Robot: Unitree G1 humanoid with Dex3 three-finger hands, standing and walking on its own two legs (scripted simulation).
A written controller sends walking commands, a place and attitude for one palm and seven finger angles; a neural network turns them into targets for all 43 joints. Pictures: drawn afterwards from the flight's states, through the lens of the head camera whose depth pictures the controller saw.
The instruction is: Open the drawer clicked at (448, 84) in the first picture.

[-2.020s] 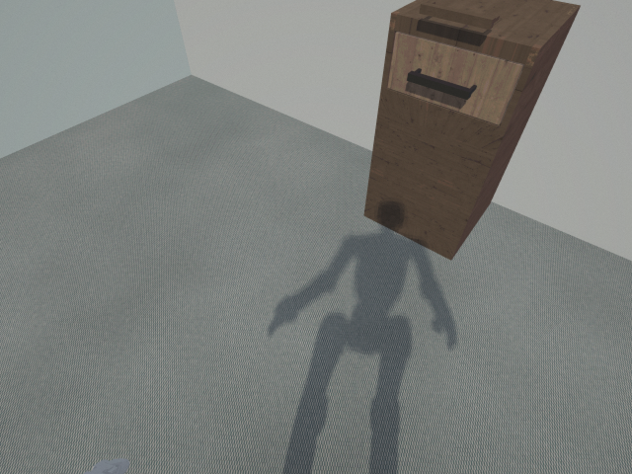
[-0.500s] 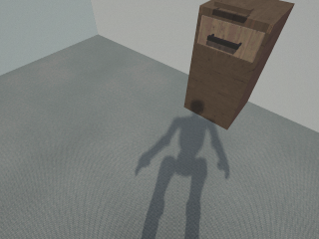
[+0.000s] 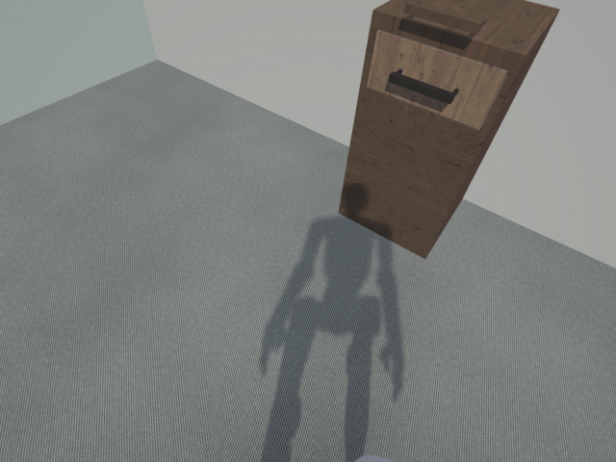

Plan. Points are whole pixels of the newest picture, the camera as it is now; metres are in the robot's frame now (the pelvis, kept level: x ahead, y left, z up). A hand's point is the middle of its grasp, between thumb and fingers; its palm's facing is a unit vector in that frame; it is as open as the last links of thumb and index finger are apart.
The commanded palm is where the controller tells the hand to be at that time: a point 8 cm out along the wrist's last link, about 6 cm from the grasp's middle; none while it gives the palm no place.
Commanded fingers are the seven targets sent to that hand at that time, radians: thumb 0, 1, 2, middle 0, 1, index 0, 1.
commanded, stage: walk to a spot facing it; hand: left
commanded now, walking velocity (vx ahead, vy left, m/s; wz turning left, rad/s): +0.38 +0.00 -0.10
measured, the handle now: (423, 84) +1.11 -0.32 -0.05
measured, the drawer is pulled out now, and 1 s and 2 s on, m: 0.00 0.00 0.00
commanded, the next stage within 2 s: turn to face it in 0.46 s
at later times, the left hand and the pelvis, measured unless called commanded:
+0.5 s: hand (225, 411) +0.23 +0.13 -0.17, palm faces +0.07 -0.98 -0.21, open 7.2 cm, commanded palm none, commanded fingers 0.00 0.90 0.90 -0.20 -0.30 -0.20 -0.30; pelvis +0.20 -0.05 +0.00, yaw +3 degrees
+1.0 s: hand (217, 339) +0.35 +0.17 -0.17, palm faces +0.03 -0.98 -0.19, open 7.4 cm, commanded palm none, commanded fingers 0.00 0.90 0.90 -0.20 -0.30 -0.20 -0.30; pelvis +0.32 -0.01 +0.00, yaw -5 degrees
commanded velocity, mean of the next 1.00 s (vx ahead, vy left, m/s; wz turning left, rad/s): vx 0.17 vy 0.00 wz -0.18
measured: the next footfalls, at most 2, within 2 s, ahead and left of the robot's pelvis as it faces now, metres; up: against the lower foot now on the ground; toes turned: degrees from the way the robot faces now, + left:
right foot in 0.20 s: +0.24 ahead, -0.14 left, +0.00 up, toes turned -9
left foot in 0.68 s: +0.40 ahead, +0.10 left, +0.00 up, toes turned +15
